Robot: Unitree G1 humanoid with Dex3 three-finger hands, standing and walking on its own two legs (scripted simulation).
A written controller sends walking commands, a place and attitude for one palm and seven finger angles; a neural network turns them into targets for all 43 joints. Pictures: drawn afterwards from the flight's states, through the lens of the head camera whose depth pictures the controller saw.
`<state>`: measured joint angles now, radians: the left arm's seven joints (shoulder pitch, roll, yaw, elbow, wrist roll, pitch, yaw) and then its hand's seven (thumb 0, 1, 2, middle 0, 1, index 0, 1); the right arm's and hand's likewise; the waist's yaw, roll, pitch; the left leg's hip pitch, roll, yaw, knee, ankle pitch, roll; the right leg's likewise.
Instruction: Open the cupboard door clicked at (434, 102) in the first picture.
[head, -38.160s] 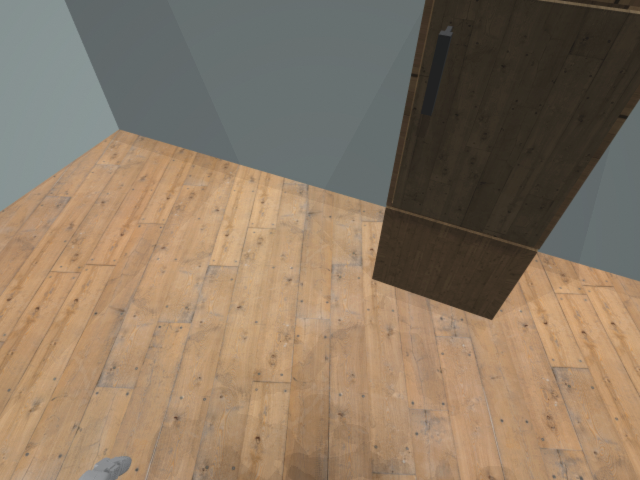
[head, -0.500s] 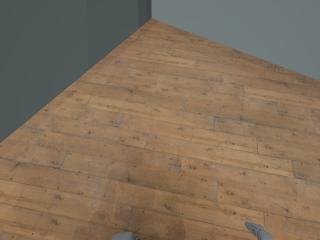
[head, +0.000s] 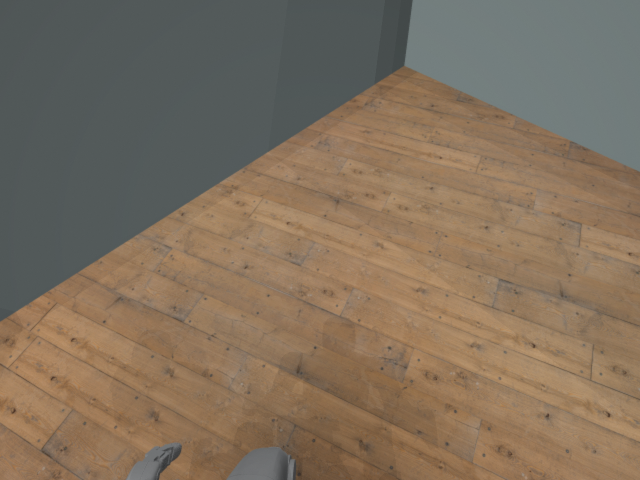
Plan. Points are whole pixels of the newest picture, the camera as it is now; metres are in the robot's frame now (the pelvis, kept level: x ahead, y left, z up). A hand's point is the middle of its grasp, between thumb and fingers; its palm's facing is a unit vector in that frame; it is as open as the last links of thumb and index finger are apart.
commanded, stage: turn to face it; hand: left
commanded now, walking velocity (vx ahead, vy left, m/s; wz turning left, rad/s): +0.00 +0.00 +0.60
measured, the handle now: out of the picture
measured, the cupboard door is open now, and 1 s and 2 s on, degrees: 37 37 37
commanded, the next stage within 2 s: none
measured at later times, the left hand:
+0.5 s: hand out of the picture +0.03 +0.26 -0.16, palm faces +0.32 -0.91 -0.25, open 7.4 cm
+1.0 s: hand out of the picture -0.02 +0.19 -0.17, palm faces +0.58 -0.78 -0.22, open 7.3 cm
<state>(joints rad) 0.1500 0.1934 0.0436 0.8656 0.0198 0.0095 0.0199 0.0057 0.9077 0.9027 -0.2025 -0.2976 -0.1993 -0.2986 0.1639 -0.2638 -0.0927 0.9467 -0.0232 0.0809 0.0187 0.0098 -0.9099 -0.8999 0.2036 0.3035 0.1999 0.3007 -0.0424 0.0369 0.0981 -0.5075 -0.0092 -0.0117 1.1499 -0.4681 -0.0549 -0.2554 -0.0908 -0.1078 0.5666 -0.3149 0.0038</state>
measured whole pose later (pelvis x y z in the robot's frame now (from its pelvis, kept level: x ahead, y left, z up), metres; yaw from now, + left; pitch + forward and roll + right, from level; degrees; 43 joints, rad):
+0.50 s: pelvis +0.01 +0.02 +0.00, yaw +17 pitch +2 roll -2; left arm 0.16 0.27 0.08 0.91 0.02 0.05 0.00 0.01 0.91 0.90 -0.20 -0.30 -0.20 -0.30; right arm 0.16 -0.21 -0.05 0.92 -0.03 0.03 0.00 0.01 -0.91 -0.90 0.21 0.30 0.20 0.30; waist 0.00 -0.01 0.08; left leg -0.32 -0.03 -0.02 0.50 -0.21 0.06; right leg -0.48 -0.08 -0.01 1.04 -0.39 0.09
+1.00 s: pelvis +0.04 +0.00 +0.00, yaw +37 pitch +1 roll +1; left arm 0.22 0.20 0.05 0.90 0.02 0.00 0.01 0.00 0.92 0.90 -0.21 -0.30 -0.20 -0.30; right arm 0.11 -0.24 -0.07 0.94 -0.02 0.07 0.03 0.01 -0.91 -0.90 0.20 0.30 0.20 0.30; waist -0.02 -0.04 0.14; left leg -0.39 0.00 0.08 0.72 -0.40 -0.05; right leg -0.17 -0.14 -0.20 0.56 -0.39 0.04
